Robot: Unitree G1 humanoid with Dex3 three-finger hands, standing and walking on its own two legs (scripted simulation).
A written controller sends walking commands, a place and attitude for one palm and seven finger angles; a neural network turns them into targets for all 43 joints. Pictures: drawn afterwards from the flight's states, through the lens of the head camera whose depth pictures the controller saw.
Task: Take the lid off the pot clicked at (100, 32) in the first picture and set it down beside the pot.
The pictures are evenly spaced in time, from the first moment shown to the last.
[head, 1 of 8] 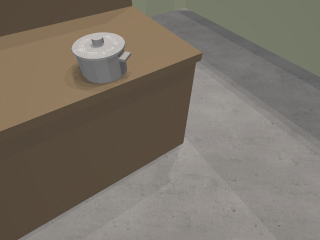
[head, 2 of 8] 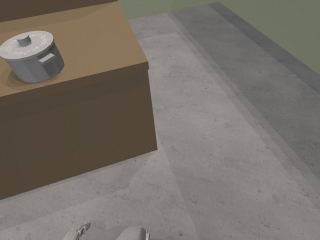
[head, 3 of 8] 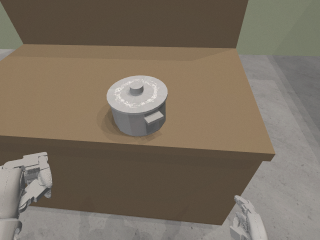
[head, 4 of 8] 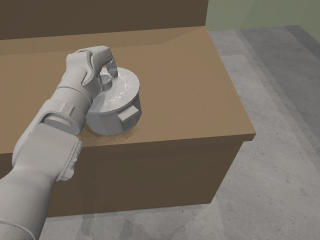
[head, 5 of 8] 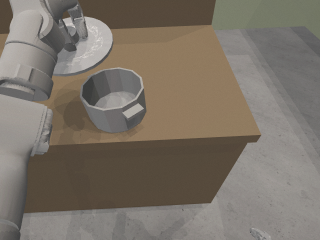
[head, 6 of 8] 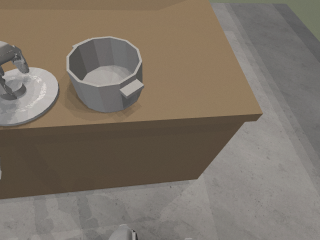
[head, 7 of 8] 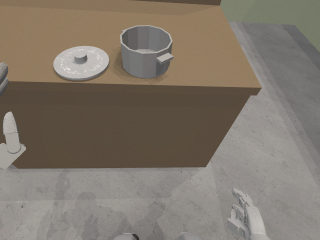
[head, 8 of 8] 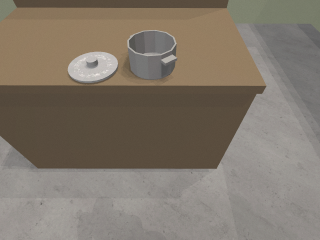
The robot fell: no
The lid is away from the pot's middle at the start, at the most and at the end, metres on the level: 0.00 0.25 0.23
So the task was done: yes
